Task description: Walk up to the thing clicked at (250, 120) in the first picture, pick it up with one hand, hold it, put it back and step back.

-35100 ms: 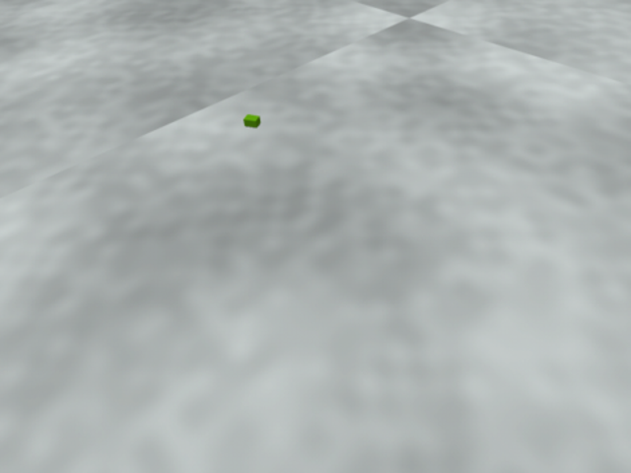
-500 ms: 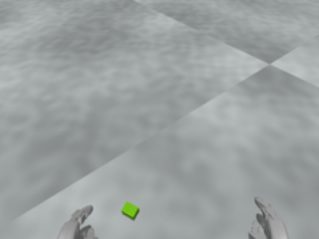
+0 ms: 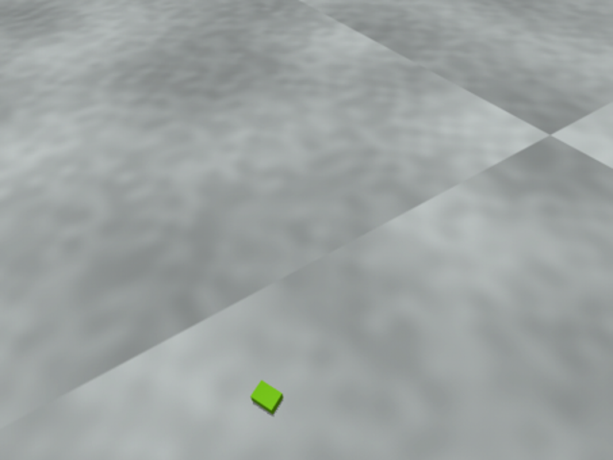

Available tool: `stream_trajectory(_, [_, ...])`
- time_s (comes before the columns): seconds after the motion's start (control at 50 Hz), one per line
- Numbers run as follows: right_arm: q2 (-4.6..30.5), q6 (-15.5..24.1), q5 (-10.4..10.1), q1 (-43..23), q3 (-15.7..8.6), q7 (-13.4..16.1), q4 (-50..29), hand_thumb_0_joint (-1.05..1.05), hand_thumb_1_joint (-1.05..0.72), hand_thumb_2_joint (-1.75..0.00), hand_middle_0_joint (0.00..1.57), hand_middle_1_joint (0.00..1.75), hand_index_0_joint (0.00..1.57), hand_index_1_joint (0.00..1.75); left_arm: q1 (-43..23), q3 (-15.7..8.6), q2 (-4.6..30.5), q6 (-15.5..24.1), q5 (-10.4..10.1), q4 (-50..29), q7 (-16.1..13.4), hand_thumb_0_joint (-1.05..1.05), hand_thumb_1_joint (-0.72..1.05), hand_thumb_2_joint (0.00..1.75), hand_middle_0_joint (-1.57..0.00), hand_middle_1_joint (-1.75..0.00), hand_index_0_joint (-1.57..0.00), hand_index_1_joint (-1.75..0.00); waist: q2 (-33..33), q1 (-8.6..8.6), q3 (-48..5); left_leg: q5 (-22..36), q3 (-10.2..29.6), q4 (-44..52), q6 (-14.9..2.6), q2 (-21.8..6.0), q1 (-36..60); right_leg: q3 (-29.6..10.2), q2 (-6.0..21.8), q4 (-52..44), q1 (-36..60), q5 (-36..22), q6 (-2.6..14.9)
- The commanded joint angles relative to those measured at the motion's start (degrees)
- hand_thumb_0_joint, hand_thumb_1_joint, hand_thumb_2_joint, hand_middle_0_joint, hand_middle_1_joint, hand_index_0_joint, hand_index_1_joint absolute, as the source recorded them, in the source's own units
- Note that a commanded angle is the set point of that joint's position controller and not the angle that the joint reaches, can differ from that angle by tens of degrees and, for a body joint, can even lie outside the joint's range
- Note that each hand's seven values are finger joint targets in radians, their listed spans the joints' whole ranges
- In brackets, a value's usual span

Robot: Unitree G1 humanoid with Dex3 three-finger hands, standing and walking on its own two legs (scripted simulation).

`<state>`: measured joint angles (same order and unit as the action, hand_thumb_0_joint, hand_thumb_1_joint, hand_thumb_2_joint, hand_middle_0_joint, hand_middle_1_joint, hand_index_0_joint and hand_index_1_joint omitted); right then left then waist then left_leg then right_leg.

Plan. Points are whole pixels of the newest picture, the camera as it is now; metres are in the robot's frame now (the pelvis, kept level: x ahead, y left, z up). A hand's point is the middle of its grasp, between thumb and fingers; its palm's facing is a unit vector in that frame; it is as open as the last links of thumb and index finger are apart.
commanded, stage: stand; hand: left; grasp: from above
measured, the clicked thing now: (267, 397) +0.43 +0.19 -0.75
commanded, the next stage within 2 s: none
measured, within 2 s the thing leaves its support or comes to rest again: neither
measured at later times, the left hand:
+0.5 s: hand out of the picture +0.04 +0.24 -0.15, palm faces +0.01 -0.94 -0.35, open 7.4 cm
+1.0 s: hand out of the picture +0.07 +0.23 -0.15, palm faces +0.02 -0.94 -0.34, open 7.4 cm
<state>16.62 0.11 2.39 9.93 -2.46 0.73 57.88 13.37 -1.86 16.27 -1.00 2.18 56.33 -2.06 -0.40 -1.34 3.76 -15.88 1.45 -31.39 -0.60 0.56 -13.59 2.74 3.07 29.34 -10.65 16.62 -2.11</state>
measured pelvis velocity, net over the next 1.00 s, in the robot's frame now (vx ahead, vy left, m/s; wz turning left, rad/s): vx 0.00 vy -0.01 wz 0.01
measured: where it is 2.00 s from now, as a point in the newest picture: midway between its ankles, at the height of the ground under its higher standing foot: outside the picture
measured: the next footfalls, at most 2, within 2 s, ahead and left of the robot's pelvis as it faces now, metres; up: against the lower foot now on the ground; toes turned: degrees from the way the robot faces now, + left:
none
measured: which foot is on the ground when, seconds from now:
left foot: down 0.00-1.00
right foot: down 0.00-1.00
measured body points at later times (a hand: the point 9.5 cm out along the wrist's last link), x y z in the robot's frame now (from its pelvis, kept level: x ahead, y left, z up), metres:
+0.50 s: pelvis -0.01 -0.01 +0.01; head +0.00 -0.01 +0.46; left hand +0.04 +0.29 -0.12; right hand +0.06 -0.29 -0.13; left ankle +0.01 +0.11 -0.73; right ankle -0.01 -0.14 -0.73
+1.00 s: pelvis +0.00 -0.01 +0.01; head +0.01 -0.02 +0.46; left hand +0.07 +0.28 -0.12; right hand +0.08 -0.31 -0.13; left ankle +0.01 +0.11 -0.73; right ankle -0.01 -0.14 -0.73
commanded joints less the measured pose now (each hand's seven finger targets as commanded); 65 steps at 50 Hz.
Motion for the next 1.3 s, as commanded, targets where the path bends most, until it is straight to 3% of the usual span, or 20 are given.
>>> stream_trajectory(0.0, [10.92, 1.42, -0.76, -2.84, -2.0, 1.07, -1.58, 0.0, -0.9, -0.9, 0.2, 0.3, 0.2, 0.3, -2.91, -2.25, 10.35, 1.85, -0.33, -1.16, -0.61, 0.0, 0.9, 0.9, -0.2, -0.3, -0.2, -0.3, -0.98, 0.43, -3.72, 11.99, 6.24, 9.88, -1.67, -5.58, 3.94, -3.49, 2.99, -7.51, 2.8, -8.55, 2.26])
stream_trajectory(0.1, [10.98, 1.27, -1.04, -3.33, -1.78, 1.18, 0.69, 0.0, -0.9, -0.9, 0.2, 0.3, 0.2, 0.3, -3.46, -2.01, 10.94, 1.88, -0.19, 2.27, -0.56, 0.0, 0.9, 0.9, -0.2, -0.3, -0.2, -0.3, -0.28, 0.33, -2.94, 12.65, 6.25, 11.94, -1.25, -6.03, 5.25, -3.52, 3.63, -9.74, 4.22, -8.33, 2.14])
stream_trajectory(0.2, [11.3, 1.02, -1.01, -4.34, -1.55, 0.95, 2.14, 0.0, -0.9, -0.9, 0.2, 0.3, 0.2, 0.3, -4.38, -1.81, 11.18, 1.77, -0.31, 4.5, -0.22, 0.0, 0.9, 0.9, -0.2, -0.3, -0.2, -0.3, -0.89, 0.19, -0.23, 4.85, 6.83, 15.19, -0.89, -5.94, 3.22, -3.24, 3.46, -11.17, 4.43, -5.66, 1.98])
stream_trajectory(0.26, [11.92, 1.01, -1.08, -4.87, -1.67, 0.81, 2.65, 0.0, -0.9, -0.9, 0.2, 0.3, 0.2, 0.3, -4.62, -1.77, 11.37, 1.86, -0.3, 5.29, -0.03, 0.0, 0.9, 0.9, -0.2, -0.3, -0.2, -0.3, -0.25, 0.2, -0.94, 3.67, 7.08, 15.79, -0.93, -6.22, 3.66, -3.39, 3.59, -12.09, 4.59, -4.99, 2.09])
stream_trajectory(0.44, [11.69, 1.01, -1.17, -5.1, -1.09, 0.49, 3.88, 0.0, -0.9, -0.9, 0.2, 0.3, 0.2, 0.3, -6.5, -1.7, 12.46, 2.6, -0.57, 6.32, 0.0, 0.0, 0.9, 0.9, -0.2, -0.3, -0.2, -0.3, 0.99, 0.53, -2.67, 10.61, 6.0, 14.35, -0.88, -6.35, 5.82, -4.25, 4.66, -14.02, 5.86, -8.04, 2.08])
stream_trajectory(0.56, [12.28, 1.01, -1.25, -5.51, -0.67, 0.49, 4.22, 0.0, -0.9, -0.9, 0.2, 0.3, 0.2, 0.3, -7.41, -1.82, 12.94, 2.48, -0.72, 6.64, 0.14, 0.0, 0.9, 0.9, -0.2, -0.3, -0.2, -0.3, 0.15, 0.72, -2.6, 10.35, 5.65, 14.71, -0.74, -6.33, 5.52, -4.06, 4.54, -14.24, 6.15, -8.82, 2.09])
stream_trajectory(0.64, [12.57, 1.16, -1.3, -5.53, -0.48, 0.58, 4.41, 0.0, -0.9, -0.9, 0.2, 0.3, 0.2, 0.3, -7.86, -1.89, 13.17, 2.43, -0.79, 6.77, 0.19, 0.0, 0.9, 0.9, -0.2, -0.3, -0.2, -0.3, 0.19, 0.67, -3.2, 13.32, 5.7, 14.67, -0.67, -6.73, 6.16, -4.03, 4.6, -14.05, 6.59, -9.98, 2.19])
stream_trajectory(0.7, [12.51, 0.97, -1.28, -5.41, -0.36, 0.58, 4.68, 0.0, -0.9, -0.9, 0.2, 0.3, 0.2, 0.3, -7.96, -1.95, 13.4, 2.35, -0.77, 7.17, 0.24, 0.0, 0.9, 0.9, -0.2, -0.3, -0.2, -0.3, 0.39, 0.67, -2.77, 11.77, 5.79, 14.86, -0.72, -6.83, 5.72, -3.91, 4.65, -14.37, 6.51, -8.67, 2.26])
stream_trajectory(0.86, [13.09, 1.34, -1.4, -5.4, -0.05, 0.7, 4.75, 0.0, -0.9, -0.9, 0.2, 0.3, 0.2, 0.3, -8.81, -2.05, 13.48, 2.48, -1.04, 6.85, 0.43, 0.0, 0.9, 0.9, -0.2, -0.3, -0.2, -0.3, -0.11, 0.74, -4.92, 17.53, 5.5, 14.13, -0.77, -7.3, 6.67, -4.01, 5.0, -13.59, 8.61, -14.41, 2.23])
stream_trajectory(1.06, [13.86, 1.47, -1.54, -6.07, -0.1, 0.65, 4.6, 0.0, -0.9, -0.9, 0.2, 0.3, 0.2, 0.3, -8.74, -1.89, 13.33, 2.41, -1.09, 6.72, 0.72, 0.0, 0.9, 0.9, -0.2, -0.3, -0.2, -0.3, -0.24, 0.52, -4.66, 17.38, 5.69, 14.27, -0.75, -7.6, 6.87, -3.65, 4.87, -13.99, 8.01, -12.58, 2.4])
stream_trajectory(1.16, [13.87, 1.33, -1.43, -6.46, -0.12, 0.46, 4.42, 0.0, -0.9, -0.9, 0.2, 0.3, 0.2, 0.3, -9.12, -1.86, 13.73, 2.5, -0.96, 6.49, 0.8, 0.0, 0.9, 0.9, -0.2, -0.3, -0.2, -0.3, 0.21, 0.8, -3.87, 15.25, 5.5, 14.56, -0.73, -7.43, 6.24, -3.59, 4.78, -14.69, 7.1, -10.82, 2.33])
stream_trajectory(1.22, [13.89, 1.22, -1.49, -5.85, -0.03, 0.39, 4.7, 0.0, -0.9, -0.9, 0.2, 0.3, 0.2, 0.3, -9.01, -1.78, 13.65, 2.47, -1.08, 6.76, 0.94, 0.0, 0.9, 0.9, -0.2, -0.3, -0.2, -0.3, -0.15, 1.13, -3.14, 11.0, 5.6, 15.35, -0.6, -7.09, 4.94, -4.01, 4.86, -15.18, 7.16, -8.59, 2.44])
stream_trajectory(1.28, [13.82, 1.36, -1.45, -6.16, -0.09, 0.34, 4.6, 0.0, -0.9, -0.9, 0.2, 0.3, 0.2, 0.3, -8.41, -1.83, 13.89, 2.48, -1.1, 6.69, 1.02, 0.0, 0.9, 0.9, -0.2, -0.3, -0.2, -0.3, -0.05, 0.86, -3.77, 11.98, 5.68, 15.3, -0.68, -7.2, 5.31, -3.86, 4.92, -14.76, 7.2, -9.33, 2.65])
